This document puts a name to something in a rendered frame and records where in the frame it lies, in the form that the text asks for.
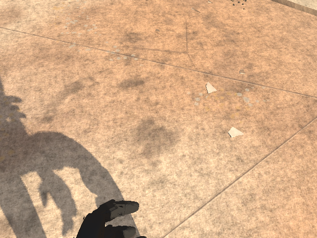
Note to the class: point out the left robot hand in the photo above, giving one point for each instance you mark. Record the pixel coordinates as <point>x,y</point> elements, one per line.
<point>93,225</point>

